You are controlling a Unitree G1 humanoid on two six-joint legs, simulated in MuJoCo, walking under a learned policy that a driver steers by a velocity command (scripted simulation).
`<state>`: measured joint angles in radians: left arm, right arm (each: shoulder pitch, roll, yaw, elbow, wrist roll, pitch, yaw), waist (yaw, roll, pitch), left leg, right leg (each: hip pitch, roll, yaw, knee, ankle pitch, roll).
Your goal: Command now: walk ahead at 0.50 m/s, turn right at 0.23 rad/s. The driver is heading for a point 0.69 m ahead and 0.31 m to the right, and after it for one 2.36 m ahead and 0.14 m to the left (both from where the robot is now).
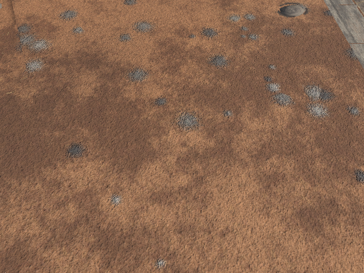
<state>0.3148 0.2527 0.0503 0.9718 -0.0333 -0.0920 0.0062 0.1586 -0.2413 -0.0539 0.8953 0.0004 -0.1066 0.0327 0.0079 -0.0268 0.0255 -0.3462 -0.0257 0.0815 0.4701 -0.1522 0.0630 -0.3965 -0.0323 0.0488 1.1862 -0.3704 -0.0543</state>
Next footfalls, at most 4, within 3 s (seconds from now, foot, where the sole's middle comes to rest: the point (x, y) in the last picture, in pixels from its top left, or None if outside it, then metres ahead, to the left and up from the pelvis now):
0.46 right None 0.38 -0.17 -0.77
0.94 left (208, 212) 0.71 -0.09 -0.77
1.40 right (289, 205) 0.75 -0.42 -0.77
1.88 left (240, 136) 1.11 -0.26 -0.77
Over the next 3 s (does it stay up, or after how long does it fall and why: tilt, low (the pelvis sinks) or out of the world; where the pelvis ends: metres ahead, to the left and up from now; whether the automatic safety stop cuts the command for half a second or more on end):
stays up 1.50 -0.26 -0.01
